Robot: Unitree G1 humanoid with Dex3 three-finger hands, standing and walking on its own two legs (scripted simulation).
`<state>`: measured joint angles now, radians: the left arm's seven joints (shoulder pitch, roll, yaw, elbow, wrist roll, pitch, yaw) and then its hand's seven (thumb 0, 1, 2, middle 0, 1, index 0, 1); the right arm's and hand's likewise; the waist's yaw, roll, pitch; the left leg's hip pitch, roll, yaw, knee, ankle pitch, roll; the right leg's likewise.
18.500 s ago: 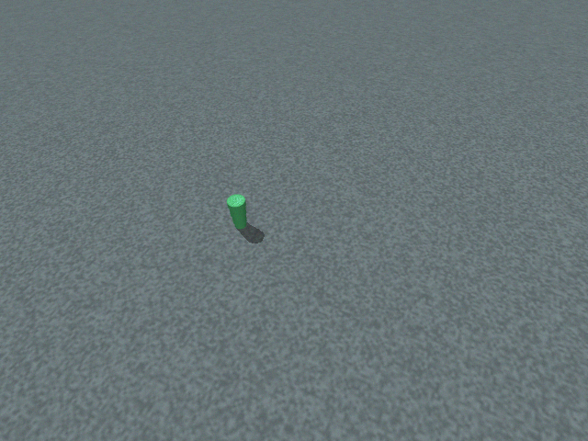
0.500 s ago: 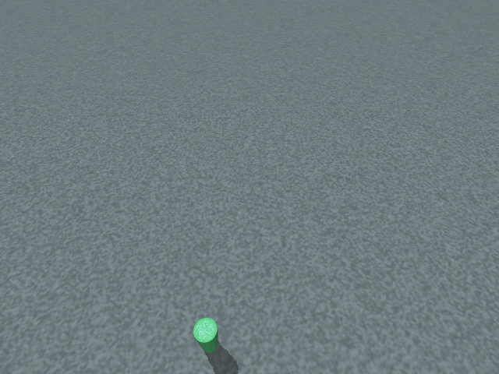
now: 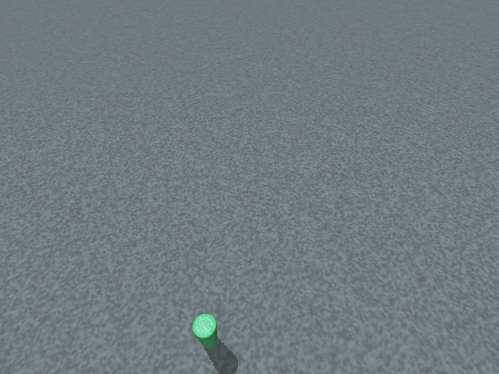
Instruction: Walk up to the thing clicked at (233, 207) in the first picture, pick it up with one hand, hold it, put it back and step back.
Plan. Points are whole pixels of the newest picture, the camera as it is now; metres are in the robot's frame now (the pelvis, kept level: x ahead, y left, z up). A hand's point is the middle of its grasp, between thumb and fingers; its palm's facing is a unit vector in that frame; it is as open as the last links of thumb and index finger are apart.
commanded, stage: stand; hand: left
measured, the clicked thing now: (207, 333) +0.45 +0.20 -0.70
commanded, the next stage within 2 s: go down in 1.76 s
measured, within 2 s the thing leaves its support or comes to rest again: neither
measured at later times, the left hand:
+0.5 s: hand out of the picture +0.06 +0.25 -0.16, palm faces -0.03 -0.94 -0.34, open 7.4 cm
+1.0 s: hand out of the picture +0.07 +0.25 -0.16, palm faces -0.03 -0.94 -0.34, open 7.4 cm
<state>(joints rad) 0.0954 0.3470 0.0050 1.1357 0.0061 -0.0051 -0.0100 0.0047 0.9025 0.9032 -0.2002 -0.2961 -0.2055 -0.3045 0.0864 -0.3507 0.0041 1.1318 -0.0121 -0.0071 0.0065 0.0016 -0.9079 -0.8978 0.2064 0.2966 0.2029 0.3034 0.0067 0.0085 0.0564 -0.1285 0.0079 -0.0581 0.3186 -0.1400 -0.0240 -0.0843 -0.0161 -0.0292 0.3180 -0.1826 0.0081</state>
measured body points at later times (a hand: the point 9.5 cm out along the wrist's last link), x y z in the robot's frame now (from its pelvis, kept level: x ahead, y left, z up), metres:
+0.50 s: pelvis -0.01 +0.00 +0.00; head +0.00 +0.00 +0.45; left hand +0.06 +0.30 -0.13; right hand +0.06 -0.30 -0.14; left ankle +0.03 +0.13 -0.75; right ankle +0.00 -0.12 -0.75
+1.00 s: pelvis +0.01 +0.00 +0.00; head +0.01 +0.00 +0.45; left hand +0.08 +0.30 -0.13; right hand +0.08 -0.30 -0.13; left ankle +0.03 +0.13 -0.75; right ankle +0.00 -0.12 -0.75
